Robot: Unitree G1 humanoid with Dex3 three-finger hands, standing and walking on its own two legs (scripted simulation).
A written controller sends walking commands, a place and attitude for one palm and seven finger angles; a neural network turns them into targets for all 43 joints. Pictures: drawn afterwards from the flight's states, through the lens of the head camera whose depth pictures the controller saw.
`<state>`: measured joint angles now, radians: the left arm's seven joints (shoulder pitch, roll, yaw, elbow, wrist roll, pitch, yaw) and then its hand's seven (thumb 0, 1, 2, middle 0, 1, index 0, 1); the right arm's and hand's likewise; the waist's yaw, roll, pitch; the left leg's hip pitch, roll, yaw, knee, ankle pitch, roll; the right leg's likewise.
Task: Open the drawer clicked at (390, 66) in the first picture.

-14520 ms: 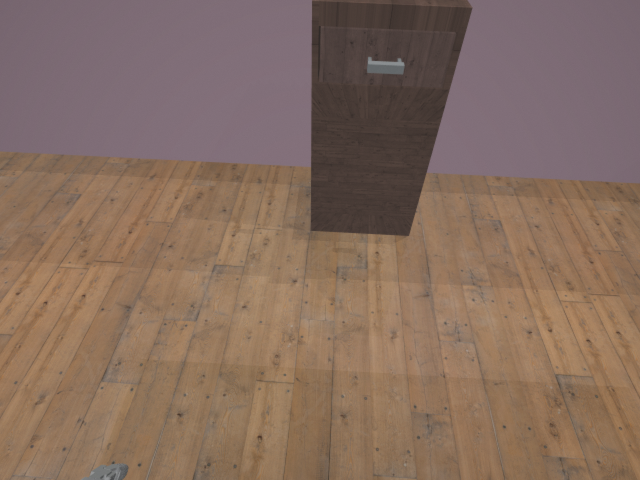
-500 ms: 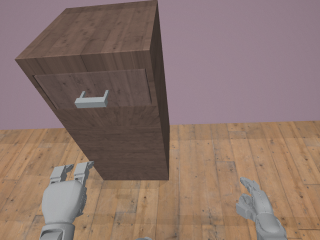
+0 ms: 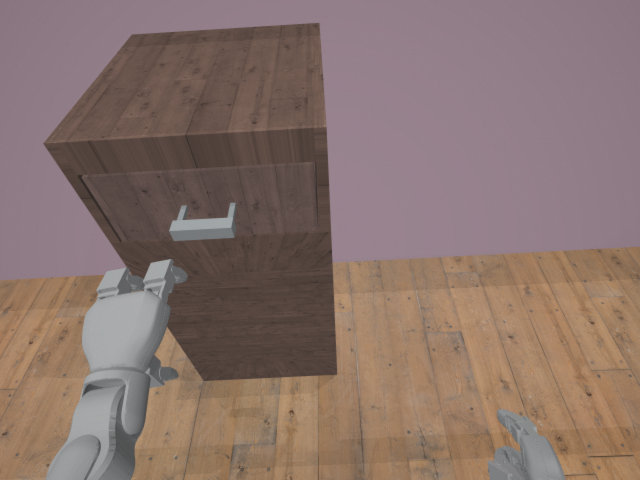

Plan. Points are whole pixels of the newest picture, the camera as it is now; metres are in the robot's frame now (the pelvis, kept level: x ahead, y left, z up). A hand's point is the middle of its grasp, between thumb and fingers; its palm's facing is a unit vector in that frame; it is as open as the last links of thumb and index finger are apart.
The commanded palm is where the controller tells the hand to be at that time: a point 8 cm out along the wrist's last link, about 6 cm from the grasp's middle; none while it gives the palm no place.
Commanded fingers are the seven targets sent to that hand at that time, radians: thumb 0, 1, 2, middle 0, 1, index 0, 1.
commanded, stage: raise the hand with hooked fingers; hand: left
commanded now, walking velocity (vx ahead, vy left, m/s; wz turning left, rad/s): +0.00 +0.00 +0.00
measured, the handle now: (205, 219) +0.51 +0.27 +0.01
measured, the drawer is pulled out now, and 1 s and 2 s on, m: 0.00 0.00 0.00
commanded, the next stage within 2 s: move the hooked fingers above the handle in 0.82 s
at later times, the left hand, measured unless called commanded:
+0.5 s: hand (113, 261) +0.31 +0.29 +0.13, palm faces +0.09 -0.06 -0.99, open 13.8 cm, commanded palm +0.28 +0.27 +0.18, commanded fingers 0.00 -0.50 0.30 -0.30 -1.20 -0.30 -1.20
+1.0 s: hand (158, 281) +0.30 +0.23 +0.11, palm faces +0.04 -0.08 -1.00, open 13.9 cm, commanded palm +0.28 +0.24 +0.18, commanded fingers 0.00 -0.50 0.30 -0.30 -1.20 -0.30 -1.20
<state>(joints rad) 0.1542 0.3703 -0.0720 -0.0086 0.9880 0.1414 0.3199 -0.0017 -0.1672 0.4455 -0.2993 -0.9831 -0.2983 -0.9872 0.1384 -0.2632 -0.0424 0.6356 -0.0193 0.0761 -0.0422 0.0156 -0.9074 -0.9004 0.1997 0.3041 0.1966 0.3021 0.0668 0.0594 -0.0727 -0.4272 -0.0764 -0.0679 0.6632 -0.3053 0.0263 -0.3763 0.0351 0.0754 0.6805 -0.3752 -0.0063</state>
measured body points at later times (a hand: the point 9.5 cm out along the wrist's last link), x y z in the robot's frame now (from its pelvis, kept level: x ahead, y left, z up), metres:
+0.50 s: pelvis +0.00 +0.03 +0.02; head +0.02 +0.00 +0.47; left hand +0.30 +0.29 +0.18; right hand +0.21 -0.16 -0.09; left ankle +0.02 +0.10 -0.72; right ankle -0.02 -0.12 -0.72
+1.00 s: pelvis +0.00 -0.02 +0.02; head +0.01 -0.06 +0.46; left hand +0.30 +0.23 +0.17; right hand +0.21 -0.23 -0.09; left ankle +0.02 +0.10 -0.72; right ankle -0.02 -0.12 -0.72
